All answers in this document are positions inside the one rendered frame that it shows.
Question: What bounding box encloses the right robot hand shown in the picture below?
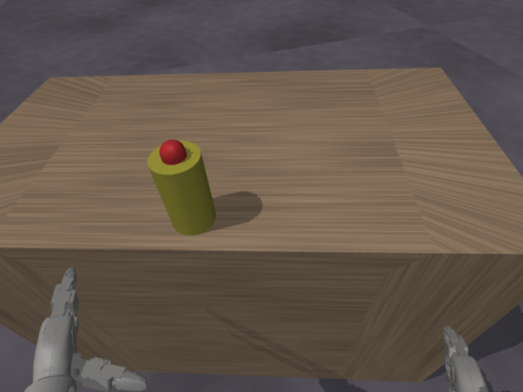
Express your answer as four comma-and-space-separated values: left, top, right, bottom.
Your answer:
443, 325, 489, 392

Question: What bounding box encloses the left robot arm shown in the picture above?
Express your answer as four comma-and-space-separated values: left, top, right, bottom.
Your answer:
24, 376, 77, 392

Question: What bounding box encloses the left robot hand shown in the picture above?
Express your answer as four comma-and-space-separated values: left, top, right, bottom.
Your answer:
33, 267, 147, 392

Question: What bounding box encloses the bottle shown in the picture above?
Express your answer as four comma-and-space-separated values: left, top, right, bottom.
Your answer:
147, 140, 216, 236

